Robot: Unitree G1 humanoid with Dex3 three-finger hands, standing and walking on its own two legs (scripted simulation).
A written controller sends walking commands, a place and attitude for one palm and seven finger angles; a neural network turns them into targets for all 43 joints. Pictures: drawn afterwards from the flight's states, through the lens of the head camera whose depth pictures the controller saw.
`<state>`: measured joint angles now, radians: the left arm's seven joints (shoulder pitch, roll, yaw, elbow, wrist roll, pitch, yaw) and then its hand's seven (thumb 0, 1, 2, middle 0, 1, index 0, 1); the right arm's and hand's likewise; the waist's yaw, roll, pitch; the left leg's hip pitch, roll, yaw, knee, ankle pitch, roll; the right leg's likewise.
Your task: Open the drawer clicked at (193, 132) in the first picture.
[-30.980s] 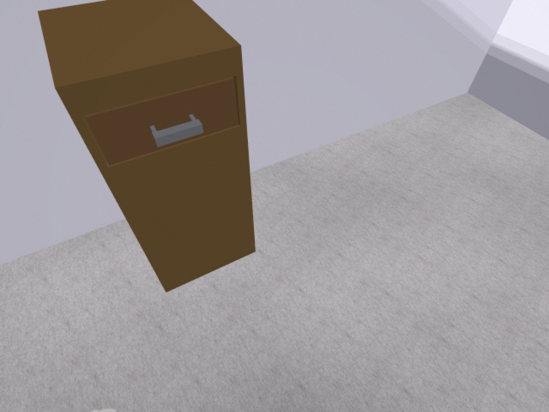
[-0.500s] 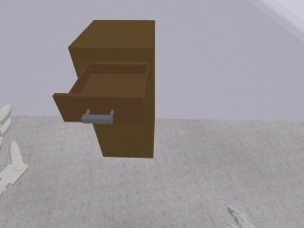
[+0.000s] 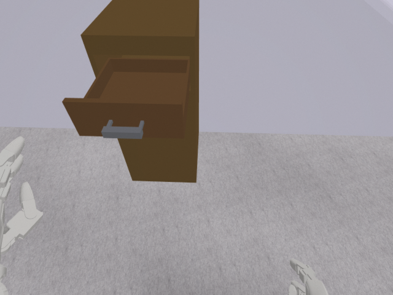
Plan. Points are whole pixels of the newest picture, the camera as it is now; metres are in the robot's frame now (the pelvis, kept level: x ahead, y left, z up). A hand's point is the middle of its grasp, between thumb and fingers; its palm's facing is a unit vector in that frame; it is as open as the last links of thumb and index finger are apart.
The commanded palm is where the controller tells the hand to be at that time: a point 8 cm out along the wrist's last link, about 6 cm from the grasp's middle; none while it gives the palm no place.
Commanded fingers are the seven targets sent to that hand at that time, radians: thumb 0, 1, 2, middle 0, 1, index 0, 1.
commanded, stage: let the arm hang, fingers relaxed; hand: left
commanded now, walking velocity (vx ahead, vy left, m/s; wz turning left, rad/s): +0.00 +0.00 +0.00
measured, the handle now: (124, 127) +0.57 +0.25 -0.01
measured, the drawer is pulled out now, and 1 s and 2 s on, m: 0.28 0.28 0.28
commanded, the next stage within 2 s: look to check the result in 1.08 s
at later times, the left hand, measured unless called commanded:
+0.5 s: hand out of the picture +0.00 +0.20 -0.16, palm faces +0.03 -0.97 -0.23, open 7.2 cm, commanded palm none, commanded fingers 0.00 0.90 0.90 -0.20 -0.30 -0.20 -0.30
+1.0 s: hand out of the picture +0.02 +0.18 -0.16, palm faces +0.01 -0.98 -0.19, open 7.3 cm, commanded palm none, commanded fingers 0.00 0.90 0.90 -0.20 -0.30 -0.20 -0.30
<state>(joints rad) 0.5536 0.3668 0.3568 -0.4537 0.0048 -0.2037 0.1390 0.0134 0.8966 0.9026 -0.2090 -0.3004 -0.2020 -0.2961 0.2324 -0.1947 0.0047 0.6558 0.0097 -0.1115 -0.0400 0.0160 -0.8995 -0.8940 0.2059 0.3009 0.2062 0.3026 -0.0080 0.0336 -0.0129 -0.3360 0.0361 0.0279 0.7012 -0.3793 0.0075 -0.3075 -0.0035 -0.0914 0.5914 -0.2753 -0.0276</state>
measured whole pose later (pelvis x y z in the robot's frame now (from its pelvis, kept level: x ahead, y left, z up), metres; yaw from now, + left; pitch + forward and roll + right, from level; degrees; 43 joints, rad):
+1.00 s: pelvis +0.02 +0.01 +0.02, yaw -1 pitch -2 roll +0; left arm 0.26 0.14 0.01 1.12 0.02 0.01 0.03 0.01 0.92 0.90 -0.20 -0.30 -0.20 -0.29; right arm 0.30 -0.12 0.00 1.12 -0.01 0.00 -0.03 0.01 -0.91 -0.89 0.20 0.30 0.20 0.30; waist -0.01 0.01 0.06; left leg -0.13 0.01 0.08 0.39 -0.23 0.02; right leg -0.14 -0.02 -0.07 0.40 -0.22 0.00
